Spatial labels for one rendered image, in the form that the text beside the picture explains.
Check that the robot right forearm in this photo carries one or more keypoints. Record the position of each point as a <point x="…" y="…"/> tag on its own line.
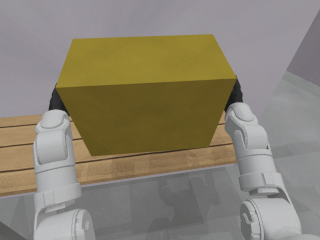
<point x="258" y="174"/>

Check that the table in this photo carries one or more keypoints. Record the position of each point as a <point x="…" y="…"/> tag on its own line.
<point x="17" y="173"/>

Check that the robot left upper arm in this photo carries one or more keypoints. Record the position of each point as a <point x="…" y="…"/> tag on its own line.
<point x="70" y="225"/>

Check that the robot left hand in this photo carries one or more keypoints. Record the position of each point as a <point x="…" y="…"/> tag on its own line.
<point x="56" y="102"/>

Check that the robot right upper arm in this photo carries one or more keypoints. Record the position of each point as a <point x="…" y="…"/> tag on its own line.
<point x="270" y="219"/>

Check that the carton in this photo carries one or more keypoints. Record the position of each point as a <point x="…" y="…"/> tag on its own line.
<point x="145" y="93"/>

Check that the robot right hand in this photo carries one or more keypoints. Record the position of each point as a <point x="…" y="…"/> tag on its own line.
<point x="236" y="95"/>

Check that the robot left forearm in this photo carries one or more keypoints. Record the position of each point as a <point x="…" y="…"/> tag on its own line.
<point x="54" y="166"/>

